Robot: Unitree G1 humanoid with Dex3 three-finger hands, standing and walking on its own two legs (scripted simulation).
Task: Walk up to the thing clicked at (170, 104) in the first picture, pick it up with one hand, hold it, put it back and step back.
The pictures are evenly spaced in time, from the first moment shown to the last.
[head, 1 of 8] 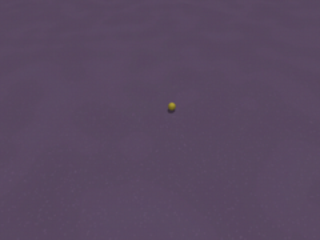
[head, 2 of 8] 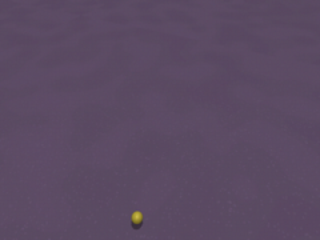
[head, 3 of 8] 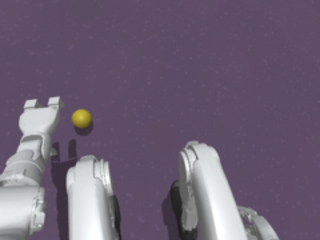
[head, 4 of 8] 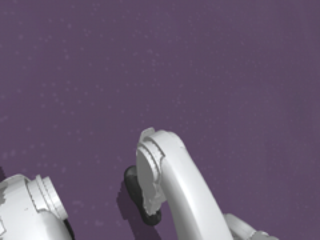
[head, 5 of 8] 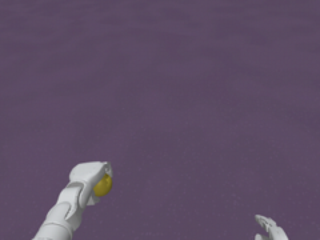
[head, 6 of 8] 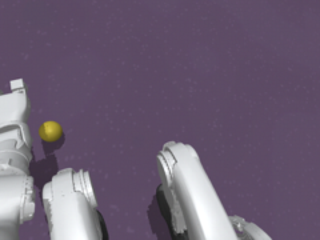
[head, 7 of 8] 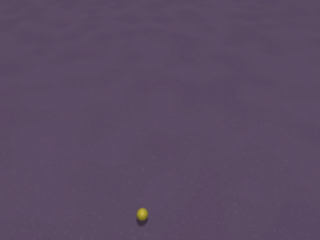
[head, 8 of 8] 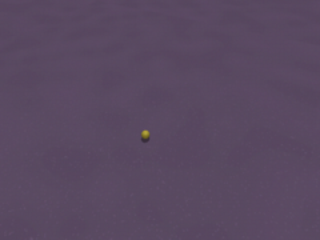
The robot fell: no
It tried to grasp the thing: yes
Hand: left
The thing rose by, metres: 0.68
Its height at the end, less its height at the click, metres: +0.00
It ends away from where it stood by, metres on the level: 0.01
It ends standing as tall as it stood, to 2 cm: yes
